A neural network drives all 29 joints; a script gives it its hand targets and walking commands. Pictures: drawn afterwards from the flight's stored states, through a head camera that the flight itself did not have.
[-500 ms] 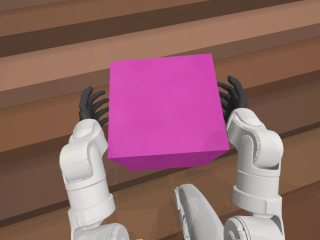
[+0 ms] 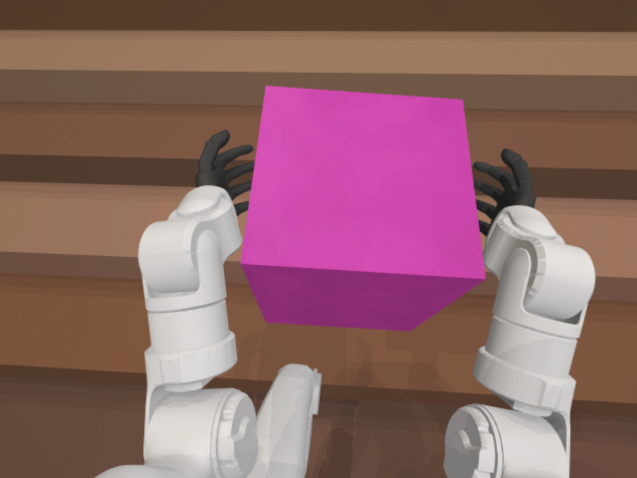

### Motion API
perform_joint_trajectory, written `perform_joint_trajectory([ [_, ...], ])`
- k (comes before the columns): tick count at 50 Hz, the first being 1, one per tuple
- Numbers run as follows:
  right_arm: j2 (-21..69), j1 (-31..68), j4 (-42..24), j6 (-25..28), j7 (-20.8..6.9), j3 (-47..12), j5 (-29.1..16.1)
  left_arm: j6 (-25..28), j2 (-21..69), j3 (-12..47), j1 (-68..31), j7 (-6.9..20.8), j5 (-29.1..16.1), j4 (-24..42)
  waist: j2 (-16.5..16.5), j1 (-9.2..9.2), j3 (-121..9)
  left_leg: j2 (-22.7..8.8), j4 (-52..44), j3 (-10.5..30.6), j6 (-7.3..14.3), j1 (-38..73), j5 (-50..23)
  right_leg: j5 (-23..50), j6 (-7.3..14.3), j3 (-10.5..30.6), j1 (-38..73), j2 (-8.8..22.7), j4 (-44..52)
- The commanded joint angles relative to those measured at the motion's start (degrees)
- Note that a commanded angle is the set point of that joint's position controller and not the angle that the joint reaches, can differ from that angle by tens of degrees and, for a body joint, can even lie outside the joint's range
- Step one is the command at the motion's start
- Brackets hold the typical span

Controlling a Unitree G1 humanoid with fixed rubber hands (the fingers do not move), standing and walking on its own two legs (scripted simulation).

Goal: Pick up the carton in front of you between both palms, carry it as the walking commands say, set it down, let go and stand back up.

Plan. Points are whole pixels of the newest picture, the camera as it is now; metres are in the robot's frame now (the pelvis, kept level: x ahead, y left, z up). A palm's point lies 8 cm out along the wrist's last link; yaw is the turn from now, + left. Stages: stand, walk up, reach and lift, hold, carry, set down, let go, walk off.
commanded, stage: carry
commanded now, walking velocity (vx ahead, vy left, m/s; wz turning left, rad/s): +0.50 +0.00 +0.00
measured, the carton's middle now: (349, 227) +0.38 +0.05 +0.10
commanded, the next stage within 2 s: none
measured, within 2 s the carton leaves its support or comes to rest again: neither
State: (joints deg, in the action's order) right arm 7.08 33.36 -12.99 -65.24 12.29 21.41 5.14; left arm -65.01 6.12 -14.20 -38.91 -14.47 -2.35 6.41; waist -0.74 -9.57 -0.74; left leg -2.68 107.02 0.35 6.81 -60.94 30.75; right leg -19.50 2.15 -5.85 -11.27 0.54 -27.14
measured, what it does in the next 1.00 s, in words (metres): climbs: left foot 0.12 m higher, then right foot 0.12 m higher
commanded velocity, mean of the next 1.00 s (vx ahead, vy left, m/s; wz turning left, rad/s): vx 0.50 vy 0.00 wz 0.00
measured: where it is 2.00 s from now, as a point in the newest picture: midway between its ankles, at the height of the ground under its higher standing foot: (346, 63)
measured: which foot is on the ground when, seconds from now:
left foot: up 0.00-0.08, down 0.10-0.56, up 0.58-0.90, down 0.92-1.00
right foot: down 0.00-0.16, up 0.18-0.48, down 0.50-0.98, up 1.00-1.00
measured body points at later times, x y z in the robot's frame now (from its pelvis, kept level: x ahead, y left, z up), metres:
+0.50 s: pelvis +0.35 +0.05 +0.13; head +0.38 +0.07 +0.58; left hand +0.72 +0.19 +0.28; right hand +0.70 -0.12 +0.30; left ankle +0.20 +0.16 -0.61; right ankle +0.53 -0.06 -0.45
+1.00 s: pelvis +0.69 +0.11 +0.27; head +0.70 +0.09 +0.72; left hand +1.07 +0.23 +0.43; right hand +1.04 -0.08 +0.42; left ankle +0.77 +0.20 -0.39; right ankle +0.53 -0.04 -0.42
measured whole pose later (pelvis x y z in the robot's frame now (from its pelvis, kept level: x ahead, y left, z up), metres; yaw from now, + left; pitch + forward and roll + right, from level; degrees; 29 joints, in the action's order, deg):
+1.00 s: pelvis +0.69 +0.11 +0.27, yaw -1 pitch +5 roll +3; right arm 7.3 39.4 -3.5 -68.8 12.4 18.1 2.9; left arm -68.2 5.7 -21.3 -38.3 -11.5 2.2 5.2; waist 0.2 4.6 -3.5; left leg -0.7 59.0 -9.4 5.8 -41.2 23.3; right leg -8.8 0.6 -2.4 -12.4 9.3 -43.8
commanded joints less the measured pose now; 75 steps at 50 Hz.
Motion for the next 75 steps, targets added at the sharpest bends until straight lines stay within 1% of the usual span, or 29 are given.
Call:
perform_joint_trajectory([
  [1, 31.22, 31.51, 2.91, -1.31, 0.66, -32.14, -7.45, -1.6, 40.81, 32.53, -28.3, 4.65, -11.87, 2.39, 3.07, 4.76, -13.58, -4.93, -16.39, -2.66, 0.02, -8.21, 1.8, 11.62, 10.31, 13.74, 15.13, 12.41, 16.77],
  [5, 36.04, 34.1, 4.9, -1.87, 0.67, -35.36, -10.01, -2.66, 40.3, 27.96, -26.06, 4.53, -7.5, 0.37, 18.91, 15.8, -25.01, 5.53, -42.45, -18.15, -0.1, 37.66, -15.72, 81.73, 7.73, -5.51, 2.86, 8.71, 4.01],
  [6, 38.8, 35.1, 4.7, -1.48, 0.39, -37.04, -11.26, -2.49, 40.68, 27.22, -26.68, 4.49, -6.04, 1.06, 13.4, 19.67, -30.1, 9.14, -54.97, -18.17, -0.13, 44.12, -17.56, 90.66, 5.06, -6.41, 9.38, 6.3, -14.06],
  [7, 40.63, 37.17, 3.82, -0.88, -0.2, -38.42, -13.69, -1.92, 40.22, 25.77, -26.35, 4.24, -3.76, 0.99, 8.1, 21.96, -35.49, 7.97, -70.87, -11.64, -0.87, 56.15, -28.76, 79.07, 1.18, -4.55, 6.84, 3.62, -34.22],
  [8, 45.17, 37.83, 2.71, -0.29, -0.78, -40.95, -14.82, -1.53, 39.58, 23.85, -24.7, 4.11, -1.45, 0.45, -1.53, 19.86, -28.94, -0.18, -81.28, 5.5, 1.02, 64.9, -47.32, 18.11, -0.69, 0.7, -10.64, -1.95, -45.98],
  [9, 43.87, 38.52, 1.42, 0.55, -0.84, -42.46, -16.24, -1.16, 40.82, 22.37, -19.87, 4.03, 0.09, -1.21, -18.33, 17.07, -39.91, -16.41, -80.04, 36.31, 13.91, 77.68, -80.19, 0.33, -3.2, 11.2, -26.29, -11.75, -75.17],
  [14, 52.19, 45.69, -4.21, 3.46, -4.92, -50.21, -25.27, 2.3, 39.25, 23.47, -28.1, 3.96, 1.15, 6.88, -1.13, 17.02, -26.73, -13.58, -78.9, 26.7, 8.28, 73.91, -29.67, -2.75, 4.45, 14.93, -47.91, -1.26, -77.97],
  [21, 41.72, 37.17, -1.23, 1.36, -4.0, -44.9, -22.91, 0.91, 33.12, 25.41, -22.82, 1.81, 1.29, 6.15, -1.29, 15.19, -15.61, -12.42, -93.28, 10.93, 5.54, 73.32, -31.04, -15.08, 5.52, 2.35, -65.77, 5.54, -70.92],
  [26, 36.15, 31.44, 0.96, -0.87, -1.92, -36.53, -15.48, -1.4, 34.97, 28.99, -25.33, 1.37, -3.49, 4.92, -16.38, 1.75, -28.55, -6.63, -77.72, -10.4, 1.79, 53.85, -105.73, 9.92, 5.93, -12.76, -6.03, -6.05, -33.85],
  [27, 35.93, 32.14, 1.41, -1.15, -1.7, -34.76, -13.48, -1.55, 37.87, 31.18, -28.55, 1.66, -5.02, 4.8, -8.71, -2.25, -34.21, -2.92, -57.41, -10.5, -1.23, 57.35, -105.93, 14.43, 5.36, -10.54, 3.24, -8.24, -19.45],
  [28, 34.19, 31.98, 0.86, -0.96, -1.38, -32.55, -11.72, -1.37, 40.38, 33.15, -28.65, 2.14, -7.52, 5.85, -2.52, -4.74, -36.15, 1.38, -36.47, -7.24, -3.91, 50.82, -77.38, 26.91, 7.04, 0.55, 12.67, -4.55, -2.87],
  [29, 34.63, 26.78, 3.13, -0.85, -1.15, -30.25, -8.37, -1.18, 41.66, 34.79, -28.74, 2.51, -9.35, 5.04, 11.04, 2.14, -34.57, 9.97, -13.79, -1.03, -6.7, 27.78, -17.66, 65.03, 16.16, 29.83, 23.4, 12.82, -2.25],
  [31, 33.53, 26.63, 3.2, -0.35, -1.03, -26.47, -6.26, 0.17, 44.14, 37.91, -34.44, 3.45, -13.05, 8.07, 5.73, 1.46, -42.4, 8.81, 6.4, 11.24, -4.1, 15.7, -13.67, 50.85, 23.55, 43.95, 27.55, 17.2, -3.94],
  [34, 32.87, 34.71, 0.12, 0.64, -1.14, -26.6, -5.31, 0.78, 50.43, 42.11, -44.0, 5.98, -19.32, 11.22, -0.9, 4.63, -26.15, 1.85, -0.68, 10.03, -0.5, 8.22, -10.38, 7.5, 14.53, 36.33, 12.32, 15.85, 1.67],
  [42, 29.66, 32.71, 4.45, -2.81, 0.78, -29.6, -6.02, -2.68, 40.24, 32.26, -31.8, 4.69, -13.35, 1.73, 2.65, 2.81, -14.09, -4.49, -7.35, -0.85, 0.08, -16.58, 3.75, 6.12, 11.11, 19.06, 20.24, 15.35, 15.19],
  [45, 33.0, 36.55, 5.78, -3.99, 0.67, -32.48, -8.66, -4.01, 40.11, 28.69, -31.61, 4.48, -10.53, -0.01, 12.09, 9.22, -16.73, -0.77, -38.6, -13.16, -0.21, 28.68, -15.38, 41.28, 8.99, -0.92, -7.46, 8.29, 21.76],
  [48, 38.66, 37.68, 6.84, -3.54, 0.22, -35.54, -12.7, -4.46, 39.81, 25.11, -29.76, 3.99, -5.44, -0.76, 10.01, 20.88, -33.37, 8.07, -64.28, -15.89, -1.02, 49.99, -27.02, 86.0, 2.56, -6.45, 9.21, 4.93, -24.06],
  [49, 42.0, 38.35, 6.17, -3.1, -0.23, -37.26, -13.88, -3.98, 38.69, 23.39, -28.73, 3.76, -2.93, -0.54, 8.8, 20.78, -32.03, 4.84, -79.55, -5.13, -1.3, 58.74, -32.94, 55.5, 0.66, -1.79, 0.64, 3.3, -37.53],
  [50, 42.48, 38.4, 5.36, -2.54, -0.3, -38.18, -14.84, -3.93, 39.56, 21.14, -23.88, 3.7, -0.96, -2.26, -14.46, 15.93, -35.78, -14.64, -75.34, 27.48, 8.19, 76.52, -82.45, 0.52, -3.59, 4.82, -23.99, -6.44, -62.1],
  [51, 44.37, 38.83, 3.46, -1.77, -0.64, -40.69, -16.7, -3.35, 38.44, 20.64, -22.94, 3.56, 0.82, -2.32, -11.46, 17.07, -44.38, -15.91, -75.36, 36.09, 14.56, 79.09, -82.33, 0.97, -1.7, 15.71, -26.58, -8.65, -76.9],
  [55, 52.76, 51.3, -3.47, 1.07, -4.71, -47.79, -24.54, -0.56, 41.28, 22.41, -31.66, 3.93, 1.05, 3.83, -1.82, 14.02, -26.43, -12.61, -79.19, 24.97, 7.66, 67.04, -26.42, 1.52, 3.52, 13.07, -43.66, -0.28, -75.51],
  [63, 39.79, 36.64, 1.43, -0.58, -2.89, -41.0, -19.6, -1.25, 34.9, 26.09, -25.72, 1.68, -0.09, 3.99, -1.1, 14.89, -15.96, -13.18, -92.36, 12.05, 5.85, 74.06, -26.72, -12.86, 5.02, 2.24, -68.68, 5.52, -74.15],
  [65, 38.33, 33.83, 2.96, -1.22, -2.07, -38.73, -17.34, -2.22, 34.12, 26.61, -26.73, 1.21, -0.93, 3.02, -3.15, 12.86, -13.32, -8.1, -102.02, 1.44, 4.56, 56.89, -34.14, -5.13, 4.92, -2.68, -45.36, 4.87, -49.61],
  [69, 35.25, 32.7, 4.73, -2.34, -1.34, -32.07, -11.58, -2.8, 38.59, 29.96, -30.98, 1.39, -5.38, 1.45, -13.57, 1.12, -27.96, -4.91, -70.46, -12.08, 0.37, 60.85, -110.13, 7.34, 4.7, -15.77, -10.7, -8.46, -28.49],
  [70, 34.68, 32.81, 4.98, -2.16, -1.19, -30.51, -10.33, -2.53, 41.35, 31.78, -33.14, 1.89, -7.21, 2.52, -7.17, -2.22, -34.44, -2.93, -51.37, -10.77, -3.11, 58.93, -101.44, 19.01, 4.51, -8.94, 3.76, -7.18, -12.74],
  [71, 34.56, 32.76, 4.36, -1.56, -1.19, -29.54, -9.09, -2.02, 44.11, 33.39, -31.95, 2.42, -8.92, 2.13, -3.68, -1.64, -31.33, 1.67, -35.89, -7.17, -4.51, 47.26, -59.13, 28.66, 6.77, 4.11, 10.12, -2.28, 0.11],
  [72, 35.18, 28.11, 6.77, -1.47, -1.15, -27.97, -6.89, -1.63, 43.77, 33.65, -31.91, 2.64, -9.47, 1.5, 12.75, 3.32, -35.92, 10.65, -8.88, 1.88, -7.02, 25.08, -13.98, 75.82, 18.64, 35.78, 25.71, 16.92, -5.57],
  [73, 34.31, 27.56, 6.97, -0.79, -1.18, -26.09, -5.64, -0.66, 44.46, 35.23, -33.67, 3.12, -11.0, 3.08, 9.04, 1.83, -44.99, 9.89, 2.89, 11.59, -5.19, 20.85, -14.56, 68.27, 23.59, 42.74, 29.03, 17.5, -5.66],
  [75, 36.43, 34.37, 3.13, -0.11, -1.46, -26.83, -6.11, 0.6, 49.94, 38.08, -41.6, 4.77, -15.06, 7.6, 1.82, 4.22, -33.78, 4.8, 2.9, 9.31, -2.28, 10.01, -12.91, 20.06, 18.79, 40.81, 19.22, 15.97, -1.8],
])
